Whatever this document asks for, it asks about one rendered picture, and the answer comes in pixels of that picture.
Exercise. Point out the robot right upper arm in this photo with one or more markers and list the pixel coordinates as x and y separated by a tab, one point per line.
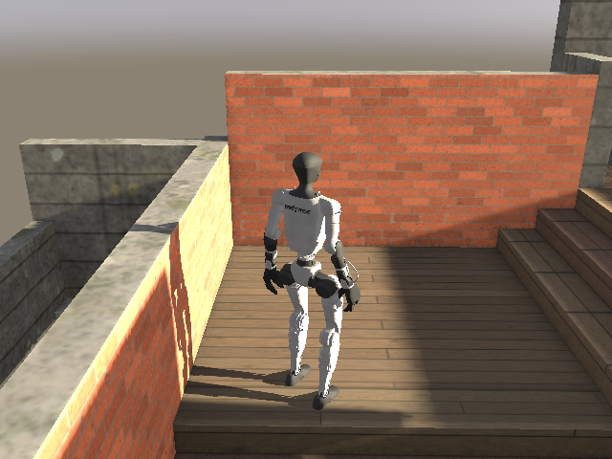
331	209

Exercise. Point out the humanoid robot torso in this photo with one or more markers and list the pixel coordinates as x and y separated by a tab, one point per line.
304	227

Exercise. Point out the robot right hand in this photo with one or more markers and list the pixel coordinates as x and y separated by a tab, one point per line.
352	297

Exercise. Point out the robot left hand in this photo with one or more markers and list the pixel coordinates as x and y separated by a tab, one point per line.
272	275

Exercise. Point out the robot left shin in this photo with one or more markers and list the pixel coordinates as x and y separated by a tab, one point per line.
297	340

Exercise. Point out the robot left forearm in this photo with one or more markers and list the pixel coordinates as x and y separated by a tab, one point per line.
270	252

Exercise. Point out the robot right forearm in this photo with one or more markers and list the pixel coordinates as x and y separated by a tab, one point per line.
342	270

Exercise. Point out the robot left upper arm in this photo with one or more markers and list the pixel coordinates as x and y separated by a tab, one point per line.
276	211

